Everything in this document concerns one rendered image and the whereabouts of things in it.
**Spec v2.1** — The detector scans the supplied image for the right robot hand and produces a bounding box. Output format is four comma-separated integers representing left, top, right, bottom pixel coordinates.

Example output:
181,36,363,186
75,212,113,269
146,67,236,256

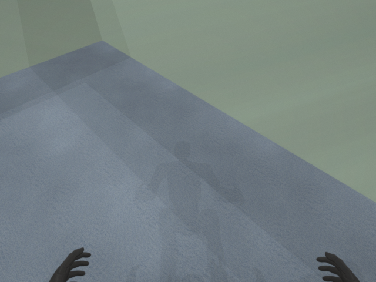
316,252,360,282

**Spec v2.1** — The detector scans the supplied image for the left robot hand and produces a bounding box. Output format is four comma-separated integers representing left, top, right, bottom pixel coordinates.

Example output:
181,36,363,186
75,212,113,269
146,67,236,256
49,247,91,282

